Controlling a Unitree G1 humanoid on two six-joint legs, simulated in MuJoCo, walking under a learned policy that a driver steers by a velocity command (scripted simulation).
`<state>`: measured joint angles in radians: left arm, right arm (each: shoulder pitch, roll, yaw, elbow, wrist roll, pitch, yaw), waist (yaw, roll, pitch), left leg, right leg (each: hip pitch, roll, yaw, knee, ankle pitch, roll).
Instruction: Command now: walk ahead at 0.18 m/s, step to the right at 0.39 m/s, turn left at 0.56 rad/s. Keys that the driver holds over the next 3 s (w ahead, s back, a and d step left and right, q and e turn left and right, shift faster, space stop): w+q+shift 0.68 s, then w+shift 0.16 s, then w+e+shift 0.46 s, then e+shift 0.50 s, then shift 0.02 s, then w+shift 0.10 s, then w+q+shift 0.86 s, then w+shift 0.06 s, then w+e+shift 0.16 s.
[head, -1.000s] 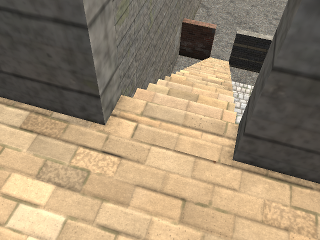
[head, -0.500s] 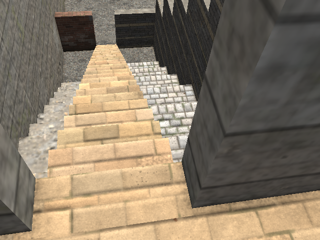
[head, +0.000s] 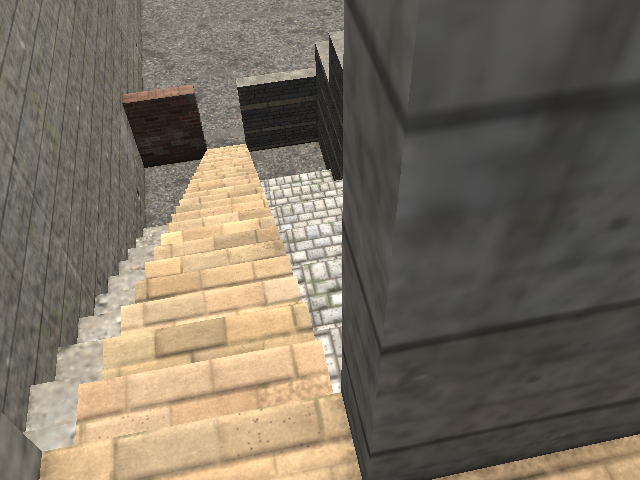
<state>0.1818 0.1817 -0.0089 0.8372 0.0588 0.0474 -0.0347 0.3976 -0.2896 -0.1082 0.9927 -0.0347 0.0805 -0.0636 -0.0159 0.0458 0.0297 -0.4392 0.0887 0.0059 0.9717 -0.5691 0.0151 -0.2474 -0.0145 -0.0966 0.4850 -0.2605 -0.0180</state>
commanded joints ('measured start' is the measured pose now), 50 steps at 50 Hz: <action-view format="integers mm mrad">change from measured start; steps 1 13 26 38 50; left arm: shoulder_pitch -20 46 126 173 199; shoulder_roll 75 182 177 321 101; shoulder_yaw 18 61 83 137 97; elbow -56 -133 -192 -206 -127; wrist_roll -3 -16 -32 -32 -9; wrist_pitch -13 -10 -28 -52 7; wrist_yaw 43 65 93 134 114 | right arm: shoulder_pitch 54 -42 -319 -327 -27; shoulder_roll -88 -230 -125 -126 -246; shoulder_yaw -22 -44 -27 -16 -1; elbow -42 -278 -483 -470 -347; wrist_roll -13 1 56 7 8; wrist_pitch -4 7 -5 51 -11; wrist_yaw -11 8 67 142 137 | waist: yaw -4 -43 68 36 -87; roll -233 77 104 -226 349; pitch -17 -45 -87 -22 -59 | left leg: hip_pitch -107 388 63 -239 399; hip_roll -53 342 -105 -159 218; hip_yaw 67 -591 -356 -88 -281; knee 164 -637 -389 533 -765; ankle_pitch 16 872 406 252 104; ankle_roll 4 369 66 -106 130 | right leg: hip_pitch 92 -510 123 69 -489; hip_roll -182 46 31 -350 91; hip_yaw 87 135 97 204 84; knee -152 878 -93 -95 447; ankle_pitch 422 -280 63 307 -454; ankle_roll -221 65 120 -131 6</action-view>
